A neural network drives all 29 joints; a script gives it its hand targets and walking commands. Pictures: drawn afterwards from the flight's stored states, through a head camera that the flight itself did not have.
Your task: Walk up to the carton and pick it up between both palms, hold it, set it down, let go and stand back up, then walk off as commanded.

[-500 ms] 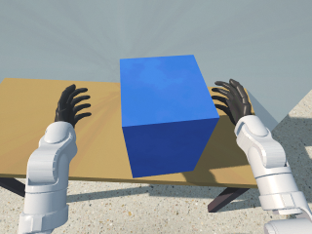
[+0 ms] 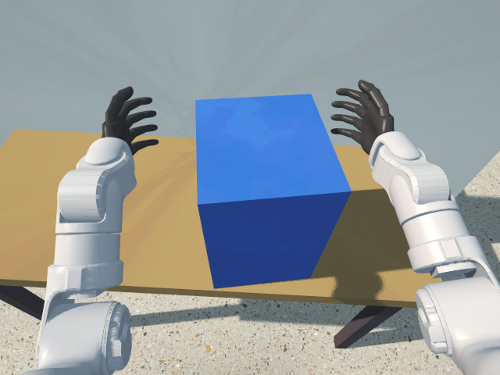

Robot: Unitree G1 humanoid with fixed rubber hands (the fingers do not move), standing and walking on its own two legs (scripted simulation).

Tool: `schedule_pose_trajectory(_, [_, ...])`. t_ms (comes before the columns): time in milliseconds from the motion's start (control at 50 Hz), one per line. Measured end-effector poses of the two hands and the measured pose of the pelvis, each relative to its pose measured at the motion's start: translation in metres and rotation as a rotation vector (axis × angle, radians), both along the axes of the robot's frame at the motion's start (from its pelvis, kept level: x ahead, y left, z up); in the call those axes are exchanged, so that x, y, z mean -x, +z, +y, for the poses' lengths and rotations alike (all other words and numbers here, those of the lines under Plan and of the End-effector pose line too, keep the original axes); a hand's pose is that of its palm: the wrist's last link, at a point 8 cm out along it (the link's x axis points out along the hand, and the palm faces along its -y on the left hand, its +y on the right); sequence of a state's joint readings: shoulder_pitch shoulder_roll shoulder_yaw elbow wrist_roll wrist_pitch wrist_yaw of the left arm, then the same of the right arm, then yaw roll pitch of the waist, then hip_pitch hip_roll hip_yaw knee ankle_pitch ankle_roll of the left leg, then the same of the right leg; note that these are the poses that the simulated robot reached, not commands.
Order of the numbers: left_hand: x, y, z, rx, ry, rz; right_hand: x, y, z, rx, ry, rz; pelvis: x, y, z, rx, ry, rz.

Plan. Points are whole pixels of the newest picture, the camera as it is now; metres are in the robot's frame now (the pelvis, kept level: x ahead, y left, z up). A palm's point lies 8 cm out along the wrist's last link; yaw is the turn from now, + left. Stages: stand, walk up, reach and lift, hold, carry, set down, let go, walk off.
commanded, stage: reach and lift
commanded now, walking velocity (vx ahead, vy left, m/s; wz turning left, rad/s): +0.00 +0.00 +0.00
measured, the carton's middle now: (258, 198) +0.42 +0.02 +0.01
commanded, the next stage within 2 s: none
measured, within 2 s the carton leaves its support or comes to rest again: neither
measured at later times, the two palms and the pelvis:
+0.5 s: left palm (129, 166) +0.39 +0.22 +0.12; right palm (374, 157) +0.43 -0.17 +0.12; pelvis +0.00 +0.00 +0.00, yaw +0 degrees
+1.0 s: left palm (144, 198) +0.39 +0.22 +0.04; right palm (354, 181) +0.43 -0.15 +0.06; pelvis +0.02 +0.01 +0.00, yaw +0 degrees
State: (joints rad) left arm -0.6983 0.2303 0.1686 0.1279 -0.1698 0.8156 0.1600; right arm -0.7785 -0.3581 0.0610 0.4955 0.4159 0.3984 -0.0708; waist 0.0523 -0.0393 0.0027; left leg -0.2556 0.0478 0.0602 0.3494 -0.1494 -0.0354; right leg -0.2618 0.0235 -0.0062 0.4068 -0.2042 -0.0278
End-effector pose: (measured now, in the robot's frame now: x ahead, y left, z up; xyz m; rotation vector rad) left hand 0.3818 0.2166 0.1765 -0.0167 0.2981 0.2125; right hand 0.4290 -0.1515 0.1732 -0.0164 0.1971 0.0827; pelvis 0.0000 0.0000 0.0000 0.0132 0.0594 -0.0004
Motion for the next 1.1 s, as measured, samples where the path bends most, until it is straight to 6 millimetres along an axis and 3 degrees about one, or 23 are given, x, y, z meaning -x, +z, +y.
schedule_pose_trajectory(100, [-0.002, -0.006, 0.000, 0.004, 0.003, 0.018, -0.002, -0.009, -0.003, 0.009, -0.009, 0.025, 0.000, 0.000, -0.001, 0.000, -0.001, 0.001])
schedule_pose_trajectory(220, [-0.008, -0.028, 0.000, 0.007, 0.006, 0.057, -0.002, -0.029, -0.013, 0.002, -0.045, 0.074, 0.001, 0.000, -0.001, 0.000, -0.001, -0.001])
schedule_pose_trajectory(440, [-0.016, -0.048, 0.002, 0.007, -0.011, 0.004, -0.007, -0.042, -0.017, 0.015, -0.057, 0.034, -0.003, 0.000, -0.001, 0.000, -0.001, 0.004])
schedule_pose_trajectory(740, [0.014, -0.129, 0.018, -0.005, 0.029, 0.040, 0.011, -0.104, -0.015, 0.034, -0.059, 0.088, -0.004, 0.000, 0.000, 0.002, -0.001, 0.025])
schedule_pose_trajectory(920, [-0.001, -0.127, -0.001, -0.018, -0.017, -0.051, 0.001, -0.105, -0.007, 0.053, -0.047, 0.053, -0.017, -0.002, 0.007, 0.011, 0.000, 0.089])
schedule_pose_trajectory(1100, [-0.004, -0.145, 0.004, 0.028, 0.027, -0.014, -0.001, -0.127, 0.000, 0.080, -0.028, 0.098, -0.023, -0.002, 0.010, 0.015, 0.000, 0.097])
